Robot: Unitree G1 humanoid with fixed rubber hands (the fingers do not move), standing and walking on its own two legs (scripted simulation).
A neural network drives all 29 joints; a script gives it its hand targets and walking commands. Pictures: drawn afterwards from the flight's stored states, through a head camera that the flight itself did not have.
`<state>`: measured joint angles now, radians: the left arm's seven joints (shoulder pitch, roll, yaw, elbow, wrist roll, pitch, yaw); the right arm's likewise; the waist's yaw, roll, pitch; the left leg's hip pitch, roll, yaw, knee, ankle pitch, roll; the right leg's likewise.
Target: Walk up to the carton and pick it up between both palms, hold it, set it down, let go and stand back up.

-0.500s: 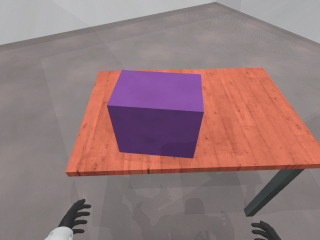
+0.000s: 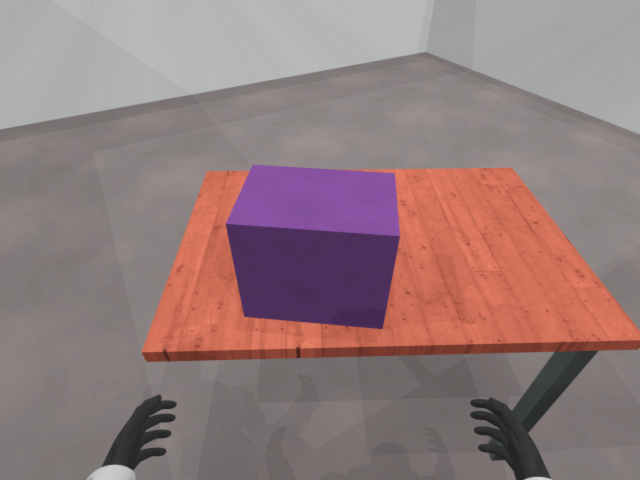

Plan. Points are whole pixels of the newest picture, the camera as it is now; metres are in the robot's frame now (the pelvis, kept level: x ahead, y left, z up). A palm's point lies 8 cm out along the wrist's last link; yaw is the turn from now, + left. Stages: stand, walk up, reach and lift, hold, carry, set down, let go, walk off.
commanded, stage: reach and lift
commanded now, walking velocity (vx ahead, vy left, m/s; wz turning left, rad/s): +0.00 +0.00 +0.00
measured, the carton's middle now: (317, 246) +0.51 +0.04 +0.01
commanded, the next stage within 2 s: none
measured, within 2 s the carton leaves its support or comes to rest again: neither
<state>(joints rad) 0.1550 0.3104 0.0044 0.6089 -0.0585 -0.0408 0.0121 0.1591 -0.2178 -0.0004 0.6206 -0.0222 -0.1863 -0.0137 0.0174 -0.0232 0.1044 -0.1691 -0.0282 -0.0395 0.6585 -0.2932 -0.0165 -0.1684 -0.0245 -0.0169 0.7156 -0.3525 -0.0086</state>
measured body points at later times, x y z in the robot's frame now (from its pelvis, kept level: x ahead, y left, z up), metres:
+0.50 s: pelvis +0.02 +0.00 +0.01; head -0.01 +0.00 +0.45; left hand +0.22 +0.26 -0.01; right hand +0.25 -0.20 +0.00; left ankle +0.05 +0.13 -0.72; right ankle +0.04 -0.11 -0.72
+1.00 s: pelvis +0.03 +0.01 +0.01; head +0.00 +0.02 +0.46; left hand +0.28 +0.27 +0.04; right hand +0.27 -0.19 +0.03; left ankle +0.05 +0.13 -0.72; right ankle +0.04 -0.11 -0.72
